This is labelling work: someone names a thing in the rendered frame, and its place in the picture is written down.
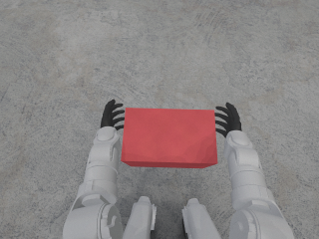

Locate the left robot hand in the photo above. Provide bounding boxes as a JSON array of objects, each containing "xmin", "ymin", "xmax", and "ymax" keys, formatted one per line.
[{"xmin": 100, "ymin": 100, "xmax": 125, "ymax": 130}]

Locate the robot right thigh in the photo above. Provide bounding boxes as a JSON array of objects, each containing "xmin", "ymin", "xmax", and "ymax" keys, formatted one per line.
[{"xmin": 181, "ymin": 203, "xmax": 222, "ymax": 239}]

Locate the robot right upper arm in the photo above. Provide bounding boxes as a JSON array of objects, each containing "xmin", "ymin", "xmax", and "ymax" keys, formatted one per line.
[{"xmin": 228, "ymin": 208, "xmax": 294, "ymax": 239}]

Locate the robot left forearm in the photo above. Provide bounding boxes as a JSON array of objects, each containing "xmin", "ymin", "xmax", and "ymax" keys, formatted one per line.
[{"xmin": 62, "ymin": 126, "xmax": 122, "ymax": 239}]

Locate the robot left thigh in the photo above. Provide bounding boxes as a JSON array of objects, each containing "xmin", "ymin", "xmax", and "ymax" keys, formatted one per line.
[{"xmin": 123, "ymin": 200, "xmax": 157, "ymax": 239}]

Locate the robot right forearm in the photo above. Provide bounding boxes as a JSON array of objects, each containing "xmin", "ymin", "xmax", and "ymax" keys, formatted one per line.
[{"xmin": 223, "ymin": 130, "xmax": 294, "ymax": 238}]

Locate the carton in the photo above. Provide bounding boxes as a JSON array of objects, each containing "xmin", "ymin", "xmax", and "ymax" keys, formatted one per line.
[{"xmin": 121, "ymin": 108, "xmax": 218, "ymax": 169}]

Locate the right robot hand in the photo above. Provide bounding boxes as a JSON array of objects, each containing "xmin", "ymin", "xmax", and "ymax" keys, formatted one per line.
[{"xmin": 214, "ymin": 103, "xmax": 242, "ymax": 138}]

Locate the robot left upper arm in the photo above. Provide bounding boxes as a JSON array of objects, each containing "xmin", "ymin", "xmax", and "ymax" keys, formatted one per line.
[{"xmin": 63, "ymin": 202, "xmax": 124, "ymax": 239}]

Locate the robot thigh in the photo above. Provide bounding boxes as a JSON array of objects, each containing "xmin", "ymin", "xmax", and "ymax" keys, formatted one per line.
[
  {"xmin": 123, "ymin": 200, "xmax": 157, "ymax": 239},
  {"xmin": 181, "ymin": 203, "xmax": 222, "ymax": 239}
]

